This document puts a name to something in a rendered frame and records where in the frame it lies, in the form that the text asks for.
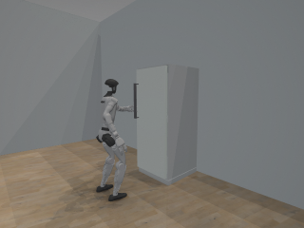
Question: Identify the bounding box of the fridge door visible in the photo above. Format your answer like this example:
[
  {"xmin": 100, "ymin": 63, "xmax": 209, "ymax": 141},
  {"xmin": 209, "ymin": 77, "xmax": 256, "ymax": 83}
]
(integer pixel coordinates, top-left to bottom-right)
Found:
[{"xmin": 136, "ymin": 66, "xmax": 168, "ymax": 179}]

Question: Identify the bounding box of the right robot forearm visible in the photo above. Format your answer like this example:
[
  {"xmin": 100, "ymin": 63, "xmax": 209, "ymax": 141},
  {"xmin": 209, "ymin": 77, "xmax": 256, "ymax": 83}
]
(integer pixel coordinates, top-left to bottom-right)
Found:
[{"xmin": 104, "ymin": 113, "xmax": 120, "ymax": 140}]

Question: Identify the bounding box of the left robot hand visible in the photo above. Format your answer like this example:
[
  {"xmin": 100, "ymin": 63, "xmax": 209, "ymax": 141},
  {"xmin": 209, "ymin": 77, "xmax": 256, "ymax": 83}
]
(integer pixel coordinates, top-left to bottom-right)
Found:
[{"xmin": 127, "ymin": 105, "xmax": 138, "ymax": 112}]

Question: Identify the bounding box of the right robot hand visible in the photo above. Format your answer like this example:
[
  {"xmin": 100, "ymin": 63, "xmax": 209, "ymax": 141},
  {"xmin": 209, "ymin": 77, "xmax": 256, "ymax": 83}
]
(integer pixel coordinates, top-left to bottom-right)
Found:
[{"xmin": 115, "ymin": 137, "xmax": 127, "ymax": 156}]

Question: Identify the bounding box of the left robot shin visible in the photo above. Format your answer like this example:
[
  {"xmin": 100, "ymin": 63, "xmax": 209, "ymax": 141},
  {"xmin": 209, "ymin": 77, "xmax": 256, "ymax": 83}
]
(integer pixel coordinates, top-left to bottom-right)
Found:
[{"xmin": 101, "ymin": 160, "xmax": 115, "ymax": 187}]

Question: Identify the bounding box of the right robot thigh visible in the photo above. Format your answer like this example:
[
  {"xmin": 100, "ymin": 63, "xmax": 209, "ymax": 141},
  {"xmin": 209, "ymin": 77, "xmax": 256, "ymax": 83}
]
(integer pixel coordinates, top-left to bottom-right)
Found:
[{"xmin": 104, "ymin": 134, "xmax": 126, "ymax": 170}]

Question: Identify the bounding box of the left robot forearm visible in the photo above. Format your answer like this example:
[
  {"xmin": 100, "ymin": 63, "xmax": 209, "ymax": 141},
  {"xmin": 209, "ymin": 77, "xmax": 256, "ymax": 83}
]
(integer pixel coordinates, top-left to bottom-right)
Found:
[{"xmin": 117, "ymin": 106, "xmax": 128, "ymax": 112}]

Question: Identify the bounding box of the right robot upper arm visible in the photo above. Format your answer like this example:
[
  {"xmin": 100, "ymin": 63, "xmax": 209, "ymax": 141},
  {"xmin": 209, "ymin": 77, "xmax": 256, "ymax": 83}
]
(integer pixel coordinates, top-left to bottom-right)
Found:
[{"xmin": 103, "ymin": 96, "xmax": 118, "ymax": 121}]

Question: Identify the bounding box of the handle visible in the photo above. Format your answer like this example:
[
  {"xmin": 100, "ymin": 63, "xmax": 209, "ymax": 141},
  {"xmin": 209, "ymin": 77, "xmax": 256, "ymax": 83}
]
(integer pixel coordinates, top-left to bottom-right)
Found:
[{"xmin": 133, "ymin": 84, "xmax": 139, "ymax": 119}]

